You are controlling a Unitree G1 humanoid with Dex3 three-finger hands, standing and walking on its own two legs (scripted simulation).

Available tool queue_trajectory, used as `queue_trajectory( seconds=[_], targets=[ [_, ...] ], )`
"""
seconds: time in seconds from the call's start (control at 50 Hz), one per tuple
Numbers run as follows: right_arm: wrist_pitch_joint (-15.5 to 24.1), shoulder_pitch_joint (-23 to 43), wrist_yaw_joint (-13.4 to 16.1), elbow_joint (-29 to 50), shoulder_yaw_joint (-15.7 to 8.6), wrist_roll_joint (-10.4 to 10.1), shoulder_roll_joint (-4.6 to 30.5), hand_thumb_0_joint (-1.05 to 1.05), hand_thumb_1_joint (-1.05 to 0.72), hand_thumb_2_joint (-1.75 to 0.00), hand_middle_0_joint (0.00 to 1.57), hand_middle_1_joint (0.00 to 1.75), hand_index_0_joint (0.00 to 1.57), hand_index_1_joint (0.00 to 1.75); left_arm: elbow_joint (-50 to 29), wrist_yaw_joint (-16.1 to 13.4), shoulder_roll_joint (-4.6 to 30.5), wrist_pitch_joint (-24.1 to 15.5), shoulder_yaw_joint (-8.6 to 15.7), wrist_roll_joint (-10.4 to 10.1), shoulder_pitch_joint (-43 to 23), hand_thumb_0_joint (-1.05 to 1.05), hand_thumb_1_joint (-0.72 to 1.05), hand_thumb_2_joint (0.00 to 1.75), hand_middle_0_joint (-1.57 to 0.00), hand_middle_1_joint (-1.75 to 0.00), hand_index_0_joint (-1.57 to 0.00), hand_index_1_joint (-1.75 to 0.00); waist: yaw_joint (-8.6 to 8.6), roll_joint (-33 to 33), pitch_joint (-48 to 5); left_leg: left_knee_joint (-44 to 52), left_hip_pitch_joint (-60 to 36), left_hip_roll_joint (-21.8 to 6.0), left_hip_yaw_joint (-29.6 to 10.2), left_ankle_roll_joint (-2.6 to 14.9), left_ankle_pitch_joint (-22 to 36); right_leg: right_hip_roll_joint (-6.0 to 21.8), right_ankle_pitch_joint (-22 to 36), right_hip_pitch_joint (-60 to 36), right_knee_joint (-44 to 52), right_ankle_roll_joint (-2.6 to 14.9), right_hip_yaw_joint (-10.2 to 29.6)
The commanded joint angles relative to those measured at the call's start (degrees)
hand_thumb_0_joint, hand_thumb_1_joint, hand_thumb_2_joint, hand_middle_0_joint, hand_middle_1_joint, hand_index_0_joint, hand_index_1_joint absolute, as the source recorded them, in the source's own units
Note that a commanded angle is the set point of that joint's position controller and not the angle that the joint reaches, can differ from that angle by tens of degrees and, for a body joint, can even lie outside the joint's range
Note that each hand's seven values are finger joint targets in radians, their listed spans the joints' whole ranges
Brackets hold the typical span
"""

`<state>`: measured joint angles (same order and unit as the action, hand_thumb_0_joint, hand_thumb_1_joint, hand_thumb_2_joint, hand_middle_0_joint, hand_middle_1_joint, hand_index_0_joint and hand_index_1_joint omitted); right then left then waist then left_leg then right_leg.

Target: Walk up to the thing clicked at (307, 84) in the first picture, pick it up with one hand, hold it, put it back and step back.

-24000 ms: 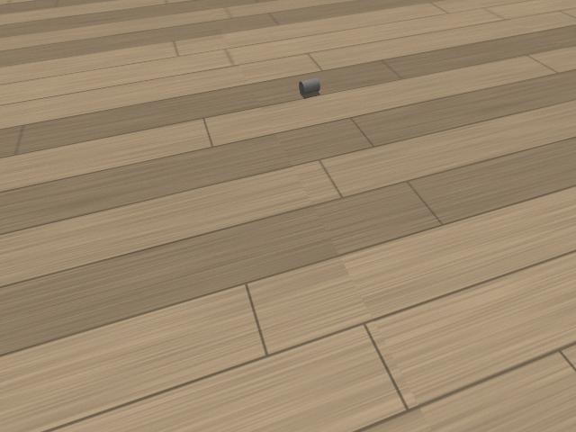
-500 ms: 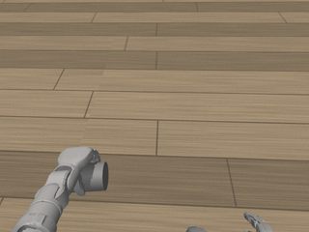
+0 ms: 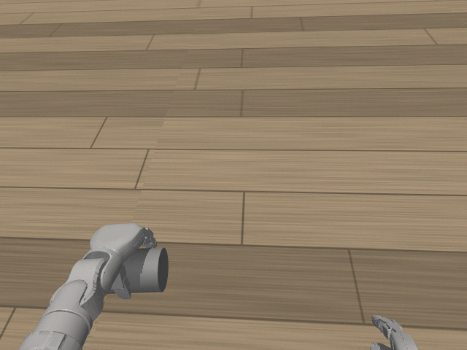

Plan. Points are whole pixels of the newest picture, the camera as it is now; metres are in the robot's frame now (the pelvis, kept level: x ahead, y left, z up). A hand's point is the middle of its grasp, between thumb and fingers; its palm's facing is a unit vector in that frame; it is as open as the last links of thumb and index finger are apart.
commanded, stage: hold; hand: left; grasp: from above
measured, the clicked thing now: (134, 270) +0.30 +0.22 -0.08
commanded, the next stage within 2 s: crouch in 1.24 s
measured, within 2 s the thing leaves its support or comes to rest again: neither
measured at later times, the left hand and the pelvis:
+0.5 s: hand (128, 267) +0.28 +0.21 -0.03, palm faces -0.47 -0.02 -0.88, open 10.4 cm; pelvis -0.01 -0.01 +0.01, yaw +0 degrees
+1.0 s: hand (123, 267) +0.28 +0.21 -0.01, palm faces -0.48 -0.03 -0.88, open 10.5 cm; pelvis +0.00 -0.01 +0.01, yaw +0 degrees
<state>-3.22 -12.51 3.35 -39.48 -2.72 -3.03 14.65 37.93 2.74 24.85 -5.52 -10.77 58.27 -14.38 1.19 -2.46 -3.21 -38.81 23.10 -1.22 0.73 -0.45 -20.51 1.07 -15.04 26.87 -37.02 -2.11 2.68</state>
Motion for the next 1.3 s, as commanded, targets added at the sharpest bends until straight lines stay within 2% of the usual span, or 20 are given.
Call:
queue_trajectory(
  seconds=[0.0, 0.08, 0.28, 0.36, 0.4, 0.44, 0.76, 0.78, 0.82, 0.88, 0.94, 0.96, 1.0, 1.02, 1.06, 1.1, 1.14, 1.2, 1.26, 1.28],
  targets=[
    [2.5, 3.7, 0.7, 7.8, -2.2, 0.1, 7.7, 0.0, -0.9, -0.9, 0.2, 0.3, 0.2, 0.3, -12.6, -2.4, 12.6, 0.0, 6.6, -0.9, -19.8, 0.0, 0.91, 0.79, -1.43, -0.2, -1.32, -0.32, -0.34, 1.1, -14.7, 6.6, -5.7, 2.6, 0.5, 1.06, 14.4, -2.6, 8.7, -8.5, 5.2, 2.35, -2.5],
    [2.4, 4.3, 0.9, 8.2, -2.1, 0.0, 7.8, 0.0, -0.9, -0.9, 0.2, 0.3, 0.2, 0.3, -13.8, -2.2, 13.7, -0.1, 7.7, -1.3, -19.2, 0.0, 0.9, 0.79, -1.42, -0.22, -1.32, -0.33, -0.96, 0.6, -14.8, 7.3, -6.2, 2.6, 0.5, 1.04, 13.7, -2.6, 7.8, -9.3, 5.8, 2.33, -2.5],
    [2.7, 5.8, 1.4, 8.0, -1.6, -0.1, 7.0, 0.0, -0.9, -0.9, 0.2, 0.3, 0.2, 0.3, -15.2, -1.7, 12.1, 0.2, 6.3, -1.7, -18.3, 0.0, 0.9, 0.76, -1.41, -0.21, -1.31, -0.32, -0.75, 1.7, -14.1, 8.5, -7.9, 2.7, 0.9, 1.21, 13.7, -2.4, 7.9, -10.4, 7.3, 2.0, -2.2],
    [2.7, 6.5, 1.5, 8.3, -1.5, -0.3, 7.1, 0.0, -0.9, -0.9, 0.2, 0.3, 0.2, 0.3, -15.4, -1.6, 13.3, 0.4, 7.5, -2.1, -17.9, 0.0, 0.92, 0.75, -1.42, -0.22, -1.32, -0.32, -1.39, 0.8, -12.7, 9.7, -8.1, 2.7, 1.0, 1.16, 12.4, -2.4, 6.4, -10.6, 8.4, 2.06, -2.1],
    [2.6, 6.6, 1.6, 8.6, -1.4, -0.3, 6.9, 0.0, -0.9, -0.9, 0.2, 0.3, 0.2, 0.3, -16.0, -1.1, 12.1, 0.3, 6.1, -1.8, -17.9, 0.0, 0.9, 0.76, -1.42, -0.2, -1.32, -0.31, -1.25, 2.1, -13.2, 10.0, -8.4, 2.7, 0.9, 1.33, 12.8, -2.2, 7.0, -11.5, 8.4, 2.01, -2.1],
    [2.5, 6.9, 1.6, 8.7, -1.3, -0.4, 6.9, 0.0, -0.9, -0.9, 0.2, 0.3, 0.2, 0.3, -17.0, -1.1, 13.4, 0.3, 7.4, -2.0, -17.9, 0.0, 0.89, 0.78, -1.43, -0.2, -1.32, -0.32, -1.65, 0.8, -13.2, 10.4, -9.2, 2.7, 1.0, 1.22, 13.3, -2.3, 7.2, -11.9, 8.7, 2.17, -2.1],
    [2.0, 8.2, 2.0, 9.1, -0.9, -0.6, 6.7, 0.0, -0.9, -0.9, 0.2, 0.3, 0.2, 0.3, -18.5, 0.2, 14.1, 0.4, 7.9, -2.4, -17.8, 0.0, 0.87, 0.79, -1.39, -0.24, -1.29, -0.35, -1.9, 1.2, -11.8, 12.4, -11.3, 2.7, 1.2, 1.35, 14.1, -2.2, 7.8, -13.9, 10.9, 2.08, -2.1],
    [2.0, 8.2, 2.0, 9.0, -0.8, -0.5, 6.5, 0.0, -0.9, -0.9, 0.2, 0.3, 0.2, 0.3, -18.5, 0.4, 12.8, 0.3, 6.4, -2.3, -19.2, 0.0, 0.87, 0.79, -1.4, -0.26, -1.3, -0.37, -1.14, 1.2, -11.6, 12.5, -11.6, 2.7, 1.3, 1.38, 14.0, -2.2, 7.9, -13.4, 10.9, 2.07, -2.0],
    [2.0, 8.2, 2.0, 8.9, -1.0, -0.5, 6.8, 0.0, -0.9, -0.9, 0.2, 0.3, 0.2, 0.3, -18.2, 0.6, 13.3, 0.0, 7.2, -2.8, -17.9, 0.0, 0.88, 0.78, -1.38, -0.27, -1.29, -0.37, -1.55, 0.9, -11.5, 12.7, -12.3, 2.6, 1.2, 1.35, 13.8, -2.2, 7.5, -13.5, 11.3, 2.13, -2.0],
    [1.9, 8.5, 2.0, 9.4, -0.8, -0.5, 6.6, 0.0, -0.9, -0.9, 0.2, 0.3, 0.2, 0.3, -18.1, 0.8, 12.0, -0.2, 6.0, -2.9, -15.8, 0.0, 0.87, 0.8, -1.38, -0.28, -1.29, -0.38, -1.83, 0.9, -11.2, 13.2, -12.4, 2.6, 0.9, 1.17, 14.7, -2.3, 8.1, -13.7, 11.2, 2.33, -2.3],
    [1.6, 8.4, 2.1, 9.4, -0.7, -0.5, 6.6, 0.0, -0.9, -0.9, 0.2, 0.3, 0.2, 0.3, -17.6, 0.5, 14.2, -0.4, 8.0, -2.6, -16.2, 0.0, 0.84, 0.81, -1.37, -0.27, -1.27, -0.38, -2.06, 1.4, -10.9, 13.4, -12.3, 2.5, 0.9, 1.18, 15.1, -2.3, 8.3, -14.2, 11.4, 2.34, -2.4],
    [1.6, 8.5, 2.0, 9.5, -0.6, -0.6, 6.4, 0.0, -0.9, -0.9, 0.2, 0.3, 0.2, 0.3, -18.0, 0.6, 13.3, -0.5, 6.8, -2.3, -17.6, 0.0, 0.84, 0.81, -1.38, -0.27, -1.27, -0.38, -1.62, 1.2, -10.7, 13.4, -12.4, 2.7, 1.2, 1.31, 14.6, -2.1, 8.2, -14.0, 11.7, 2.28, -2.2],
    [1.5, 8.6, 2.2, 9.3, -0.6, -0.6, 6.5, 0.0, -0.9, -0.9, 0.2, 0.3, 0.2, 0.3, -18.1, 0.1, 14.8, -0.6, 8.3, -2.5, -18.6, 0.0, 0.86, 0.81, -1.36, -0.3, -1.27, -0.4, -2.01, 0.3, -10.8, 13.5, -12.3, 2.8, 1.1, 1.25, 13.9, -2.1, 7.4, -13.8, 11.9, 2.27, -2.2],
    [1.4, 8.3, 2.1, 9.3, -0.6, -0.5, 6.6, 0.0, -0.9, -0.9, 0.2, 0.3, 0.2, 0.3, -16.9, 0.2, 13.3, -0.6, 7.4, -2.6, -17.7, 0.0, 0.84, 0.83, -1.37, -0.3, -1.27, -0.41, -1.21, 1.2, -10.4, 13.6, -12.6, 2.7, 1.1, 1.34, 13.6, -2.1, 7.4, -13.6, 12.0, 2.27, -2.1],
    [1.4, 8.3, 2.0, 9.3, -0.8, -0.5, 6.5, 0.0, -0.9, -0.9, 0.2, 0.3, 0.2, 0.3, -18.5, -0.1, 12.7, -0.8, 6.7, -2.6, -18.3, 0.0, 0.87, 0.82, -1.37, -0.31, -1.28, -0.41, -1.72, 0.4, -11.7, 13.8, -13.2, 2.6, 0.9, 1.13, 14.1, -2.2, 7.6, -14.1, 11.7, 2.38, -2.2],
    [1.3, 8.4, 2.0, 9.2, -0.9, -0.4, 6.7, 0.0, -0.9, -0.9, 0.2, 0.3, 0.2, 0.3, -16.5, -0.2, 12.8, -0.6, 7.2, -2.1, -15.7, 0.0, 0.84, 0.83, -1.35, -0.31, -1.26, -0.41, -1.9, 0.5, -10.8, 13.7, -12.8, 2.7, 0.9, 1.03, 14.8, -2.1, 8.0, -14.2, 11.7, 2.44, -2.3],
    [1.3, 8.2, 2.0, 8.7, -0.9, -0.2, 6.6, 0.0, -0.9, -0.9, 0.2, 0.3, 0.2, 0.3, -19.2, -0.4, 14.0, -1.1, 7.1, -1.8, -20.7, 0.0, 0.83, 0.84, -1.35, -0.32, -1.25, -0.42, -1.39, -0.2, -12.9, 13.3, -13.6, 2.5, 0.7, 1.01, 15.9, -2.3, 9.3, -14.3, 11.4, 2.37, -2.4],
    [1.0, 8.1, 2.0, 9.0, -0.9, -0.5, 6.5, 0.0, -0.9, -0.9, 0.2, 0.3, 0.2, 0.3, -16.4, -0.9, 14.2, -0.7, 8.5, -2.0, -17.4, 0.0, 0.83, 0.84, -1.35, -0.31, -1.25, -0.41, -2.27, 0.2, -11.5, 13.5, -12.4, 2.8, 0.9, 1.07, 15.5, -2.1, 8.9, -14.7, 11.7, 2.34, -2.4],
    [0.9, 7.6, 1.9, 8.7, -1.1, -0.3, 6.6, 0.0, -0.9, -0.9, 0.2, 0.3, 0.2, 0.3, -17.4, -0.6, 11.8, -0.9, 5.5, -1.7, -19.2, 0.0, 0.83, 0.85, -1.33, -0.34, -1.24, -0.44, -1.03, 0.8, -12.4, 13.2, -13.5, 2.6, 0.8, 1.04, 16.6, -2.2, 10.1, -14.3, 11.5, 2.35, -2.5],
    [0.9, 7.4, 1.9, 8.5, -1.3, -0.4, 6.9, 0.0, -0.9, -0.9, 0.2, 0.3, 0.2, 0.3, -16.8, -0.8, 13.8, -0.8, 7.6, -1.7, -18.4, 0.0, 0.83, 0.85, -1.33, -0.34, -1.24, -0.44, -1.85, 0.8, -13.0, 13.3, -13.6, 2.5, 0.7, 0.98, 17.4, -2.2, 10.6, -15.0, 11.3, 2.45, -2.6]
  ],
)
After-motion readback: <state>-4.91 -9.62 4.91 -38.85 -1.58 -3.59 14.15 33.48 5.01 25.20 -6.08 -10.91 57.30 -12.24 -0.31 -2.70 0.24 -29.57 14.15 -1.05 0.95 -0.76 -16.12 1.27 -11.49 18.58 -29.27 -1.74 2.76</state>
